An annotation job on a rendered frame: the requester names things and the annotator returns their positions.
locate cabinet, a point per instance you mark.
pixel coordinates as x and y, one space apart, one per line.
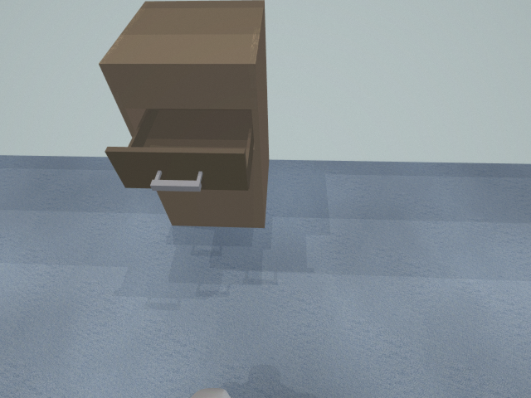
198 55

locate handle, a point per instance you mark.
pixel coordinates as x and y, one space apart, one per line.
176 185

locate drawer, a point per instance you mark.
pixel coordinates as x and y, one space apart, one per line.
182 142

